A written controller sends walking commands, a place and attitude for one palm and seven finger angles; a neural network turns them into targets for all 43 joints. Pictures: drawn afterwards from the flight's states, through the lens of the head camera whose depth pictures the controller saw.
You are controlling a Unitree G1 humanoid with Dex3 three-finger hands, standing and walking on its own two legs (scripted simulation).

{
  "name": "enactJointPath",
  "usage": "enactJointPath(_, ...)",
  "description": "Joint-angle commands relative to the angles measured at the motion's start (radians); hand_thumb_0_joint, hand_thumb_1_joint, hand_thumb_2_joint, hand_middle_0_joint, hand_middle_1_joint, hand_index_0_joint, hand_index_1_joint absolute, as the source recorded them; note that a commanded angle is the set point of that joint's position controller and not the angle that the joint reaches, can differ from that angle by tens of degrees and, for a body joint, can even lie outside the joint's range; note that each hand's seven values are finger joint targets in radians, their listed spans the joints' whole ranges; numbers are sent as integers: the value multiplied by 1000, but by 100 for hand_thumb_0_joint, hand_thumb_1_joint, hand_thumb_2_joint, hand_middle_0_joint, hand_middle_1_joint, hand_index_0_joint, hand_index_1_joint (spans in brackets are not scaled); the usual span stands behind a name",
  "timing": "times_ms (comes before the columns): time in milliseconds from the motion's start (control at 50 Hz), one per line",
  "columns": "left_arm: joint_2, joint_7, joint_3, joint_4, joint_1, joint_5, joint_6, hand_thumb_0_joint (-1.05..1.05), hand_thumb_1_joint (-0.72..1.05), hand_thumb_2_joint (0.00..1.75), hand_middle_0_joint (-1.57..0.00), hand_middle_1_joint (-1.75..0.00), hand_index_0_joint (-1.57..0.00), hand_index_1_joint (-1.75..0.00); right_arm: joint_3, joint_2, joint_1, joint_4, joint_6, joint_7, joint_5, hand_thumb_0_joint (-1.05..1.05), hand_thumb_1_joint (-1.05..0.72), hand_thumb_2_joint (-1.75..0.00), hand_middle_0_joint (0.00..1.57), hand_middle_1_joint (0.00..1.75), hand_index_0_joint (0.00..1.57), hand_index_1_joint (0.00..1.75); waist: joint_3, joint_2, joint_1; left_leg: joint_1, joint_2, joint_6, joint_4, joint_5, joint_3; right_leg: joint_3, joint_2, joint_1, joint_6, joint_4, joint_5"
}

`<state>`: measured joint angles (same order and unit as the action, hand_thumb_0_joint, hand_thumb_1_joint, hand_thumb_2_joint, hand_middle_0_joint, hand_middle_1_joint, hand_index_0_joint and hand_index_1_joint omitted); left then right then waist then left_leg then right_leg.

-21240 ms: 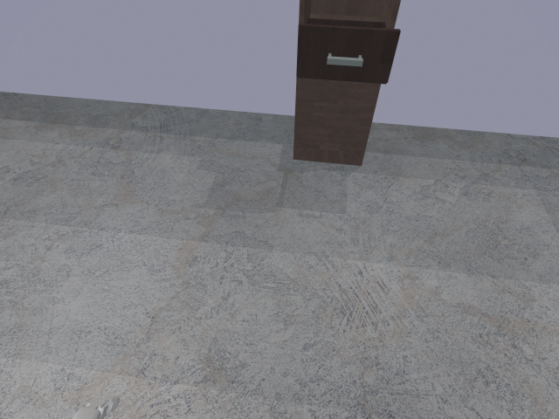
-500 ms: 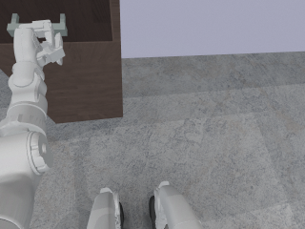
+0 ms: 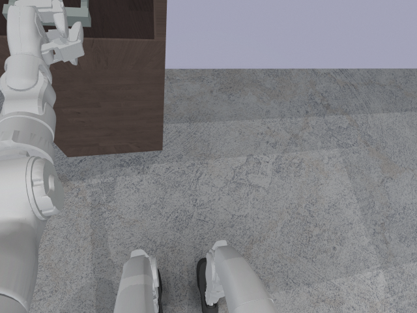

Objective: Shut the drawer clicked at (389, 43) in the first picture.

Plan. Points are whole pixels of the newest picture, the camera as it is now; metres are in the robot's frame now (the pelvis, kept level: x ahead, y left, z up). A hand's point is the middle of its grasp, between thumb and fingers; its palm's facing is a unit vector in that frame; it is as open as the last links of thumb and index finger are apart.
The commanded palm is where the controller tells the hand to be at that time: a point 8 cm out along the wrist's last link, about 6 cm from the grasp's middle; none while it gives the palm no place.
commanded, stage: pull the fist back off the drawer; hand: left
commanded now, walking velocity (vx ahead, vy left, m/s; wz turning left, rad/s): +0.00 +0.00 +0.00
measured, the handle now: (50, 7) +0.64 +0.20 +0.08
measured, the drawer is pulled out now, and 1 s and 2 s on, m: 0.00 0.00 0.00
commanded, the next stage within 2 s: draw the hand back to the body in 0.62 s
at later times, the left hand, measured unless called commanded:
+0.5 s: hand (82, 43) +0.57 +0.15 +0.07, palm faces +0.02 -1.00 -0.03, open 3.1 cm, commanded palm +0.55 +0.18 +0.08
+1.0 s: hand (50, 52) +0.51 +0.17 +0.12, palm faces +0.03 -1.00 -0.04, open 3.2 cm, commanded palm +0.47 +0.22 +0.13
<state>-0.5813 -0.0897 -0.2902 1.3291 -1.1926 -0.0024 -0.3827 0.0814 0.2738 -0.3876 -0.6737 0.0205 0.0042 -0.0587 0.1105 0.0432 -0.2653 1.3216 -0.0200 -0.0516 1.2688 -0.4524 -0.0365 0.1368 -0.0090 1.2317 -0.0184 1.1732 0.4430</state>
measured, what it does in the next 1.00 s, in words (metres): rises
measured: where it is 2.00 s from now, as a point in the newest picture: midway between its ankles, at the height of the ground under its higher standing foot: (181, 302)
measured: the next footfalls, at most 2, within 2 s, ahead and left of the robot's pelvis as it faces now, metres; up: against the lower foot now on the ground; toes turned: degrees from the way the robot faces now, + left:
none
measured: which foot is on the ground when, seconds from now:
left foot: down 0.00-1.00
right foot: down 0.00-1.00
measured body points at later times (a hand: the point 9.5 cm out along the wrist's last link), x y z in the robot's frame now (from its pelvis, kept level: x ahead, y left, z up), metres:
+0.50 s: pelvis +0.01 -0.01 +0.00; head +0.18 +0.02 +0.42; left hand +0.56 +0.20 +0.08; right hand -0.01 -0.27 -0.10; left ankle +0.06 +0.08 -0.62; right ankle +0.05 -0.12 -0.62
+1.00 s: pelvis +0.06 -0.01 +0.06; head +0.17 +0.00 +0.50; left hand +0.50 +0.23 +0.12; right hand +0.10 -0.26 -0.06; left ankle +0.06 +0.08 -0.62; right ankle +0.05 -0.12 -0.62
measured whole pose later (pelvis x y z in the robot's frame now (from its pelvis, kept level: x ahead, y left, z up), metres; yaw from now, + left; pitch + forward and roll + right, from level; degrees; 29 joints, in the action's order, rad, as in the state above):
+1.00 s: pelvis +0.06 -0.01 +0.06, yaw -1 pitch +20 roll -3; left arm -0.35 -0.15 -0.30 0.71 -0.52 0.17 -0.30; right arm 0.03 0.25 -0.39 -0.56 -0.09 0.03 0.04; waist 0.14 0.05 -0.11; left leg 0.88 -0.04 -0.04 1.00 -0.47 0.04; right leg 0.05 -0.04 0.84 -0.02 0.93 0.45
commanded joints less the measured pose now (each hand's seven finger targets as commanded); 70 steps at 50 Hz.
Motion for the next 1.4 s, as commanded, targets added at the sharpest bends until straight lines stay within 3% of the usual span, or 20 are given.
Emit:
enactJointPath(0,-163,41,-14,-275,-698,2,-66,0,90,90,-140,-160,-140,-160,-70,223,-210,12,18,-12,-1,0,-90,-90,20,30,20,30,516,255,-114,-602,-32,22,-201,-29,-166,-77,-35,0,-11,-154,8)
enactJointPath(160,-152,29,-20,-267,-663,5,-63,0,90,90,-140,-160,-140,-160,-70,219,-211,26,17,0,-2,0,-90,-90,20,30,20,30,509,241,-99,-556,-25,16,-183,-25,-145,-84,-36,-31,-13,-154,12)
enactJointPath(200,-189,25,-46,-276,-647,7,-60,0,90,90,-140,-160,-140,-160,-69,217,-212,31,13,2,-1,0,-90,-90,20,30,20,30,515,226,-84,-520,-20,11,-171,-6,-123,-92,-37,-78,-12,-160,12)
enactJointPath(300,-166,9,-51,-313,-585,15,-63,0,90,90,-140,-160,-140,-160,-78,213,-210,42,0,12,1,0,-90,-90,20,30,20,30,545,237,-58,-566,-25,16,-174,33,-127,-86,-37,-84,-14,-153,-11)
enactJointPath(500,-194,-12,-129,-363,-328,52,-70,0,90,90,-140,-160,-140,-160,-85,191,-184,85,-33,20,20,0,-90,-90,20,30,20,30,554,138,25,-485,-13,8,-167,142,-43,-119,-42,-296,-6,-187,-73)
enactJointPath(560,-171,-16,-110,-366,-327,51,-80,0,90,90,-140,-160,-140,-160,-87,185,-183,85,-42,18,24,0,-90,-90,20,30,20,30,525,116,8,-491,-15,5,-166,170,-41,-119,-45,-293,-2,-187,-103)
enactJointPath(600,-208,-11,-145,-347,-309,49,-81,0,90,90,-140,-160,-140,-160,-88,186,-183,84,-46,16,24,0,-90,-90,20,30,20,30,500,89,14,-455,-15,3,-160,165,-34,-124,-46,-312,0,-188,-105)
enactJointPath(640,-220,-11,-161,-393,-301,54,-95,0,90,90,-140,-160,-140,-160,-91,183,-184,92,-50,15,23,0,-90,-90,20,30,20,30,540,122,32,-491,-12,4,-159,216,-30,-125,-46,-334,-3,-176,-152)
enactJointPath(680,-199,-20,-159,-384,-249,56,-100,0,90,90,-140,-160,-140,-160,-96,180,-182,94,-59,17,25,0,-90,-90,20,30,20,30,562,122,44,-532,-12,10,-160,269,-31,-117,-45,-335,-3,-170,-196)
enactJointPath(700,-160,-25,-128,-392,-256,60,-100,0,90,90,-140,-160,-140,-160,-96,176,-176,94,-62,17,26,0,-90,-90,20,30,20,30,553,118,27,-534,-13,9,-157,277,-29,-118,-45,-329,1,-172,-211)
enactJointPath(760,-178,-38,-169,-567,-80,87,-111,0,90,90,-140,-160,-140,-160,-111,177,-165,140,-77,24,37,0,-90,-90,20,30,20,30,724,188,123,-727,-11,26,-210,445,-28,-108,-48,-447,-12,-177,-336)
enactJointPath(800,-147,-46,-153,-700,47,117,-88,0,90,90,-140,-160,-140,-160,-118,168,-144,171,-85,29,51,0,-90,-90,20,30,20,30,761,193,152,-805,-9,31,-243,529,-18,-107,-51,-528,-10,-210,-416)
enactJointPath(840,-83,-55,-108,-780,189,138,-50,0,90,90,-140,-160,-140,-160,-121,158,-132,190,-88,29,67,0,-90,-90,20,30,20,30,724,138,155,-829,-9,25,-280,569,-13,-100,-57,-588,-6,-246,-468)
enactJointPath(920,30,-62,-29,-852,357,185,37,0,90,90,-140,-160,-140,-160,-125,148,-87,206,-86,13,100,0,-90,-90,20,30,20,30,486,6,140,-770,-10,12,-363,459,11,-95,-58,-642,7,-337,-449)
enactJointPath(980,87,-56,6,-894,443,212,55,0,90,90,-140,-160,-140,-160,-123,142,-55,209,-70,1,108,0,-90,-90,20,30,20,30,368,-8,144,-785,-6,12,-412,427,20,-91,-53,-660,7,-379,-429)
enactJointPath(1080,121,-71,43,-1083,615,228,33,0,90,90,-140,-160,-140,-160,-125,126,0,231,-37,-4,112,0,-90,-90,20,30,20,30,373,91,182,-937,-10,20,-450,566,15,-89,-41,-705,0,-403,-483)
enactJointPath(1200,118,-89,37,-1264,787,256,78,0,90,90,-140,-160,-140,-160,-115,118,95,275,1,-19,120,0,-90,-90,20,30,20,30,314,50,214,-987,-11,27,-515,566,1,-76,-30,-785,0,-442,-476)
enactJointPath(1220,48,11,69,-1362,820,135,119,0,90,90,-140,-160,-140,-160,-120,101,173,298,-19,-37,117,0,-90,-90,20,30,20,30,343,62,265,-1052,-6,29,-570,560,2,-120,-3,-840,-17,-497,-436)
enactJointPath(1260,124,88,104,-1395,899,128,183,0,90,90,-140,-160,-140,-160,-111,91,193,317,-22,-57,113,0,-90,-90,20,30,20,30,232,7,239,-1035,-5,29,-622,440,8,-113,-5,-844,-13,-545,-384)
enactJointPath(1380,104,175,80,-1483,996,98,264,0,90,90,-140,-160,-140,-160,-85,80,265,306,-29,-95,112,0,-90,-90,20,30,20,30,128,-43,255,-1094,-3,17,-735,347,21,-120,6,-970,-13,-650,-355)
